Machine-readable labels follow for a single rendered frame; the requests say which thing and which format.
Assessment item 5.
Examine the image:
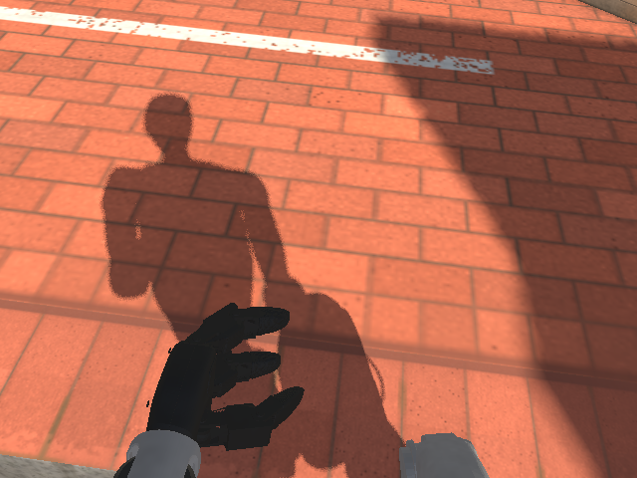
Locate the robot left forearm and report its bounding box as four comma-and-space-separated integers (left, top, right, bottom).
113, 429, 201, 478

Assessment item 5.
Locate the robot right thigh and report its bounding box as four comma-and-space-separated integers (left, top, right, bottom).
399, 432, 490, 478

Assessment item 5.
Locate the left robot hand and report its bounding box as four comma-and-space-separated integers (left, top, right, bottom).
146, 303, 305, 451

